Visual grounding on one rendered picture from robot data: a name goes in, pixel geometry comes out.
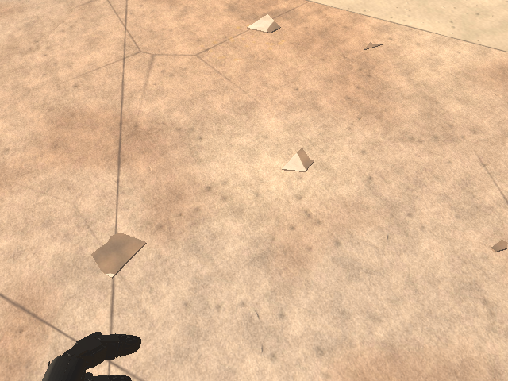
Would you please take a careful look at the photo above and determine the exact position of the robot left hand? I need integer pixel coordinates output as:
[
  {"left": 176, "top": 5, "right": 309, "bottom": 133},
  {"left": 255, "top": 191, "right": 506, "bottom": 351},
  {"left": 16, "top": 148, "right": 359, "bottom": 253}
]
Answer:
[{"left": 42, "top": 332, "right": 141, "bottom": 381}]

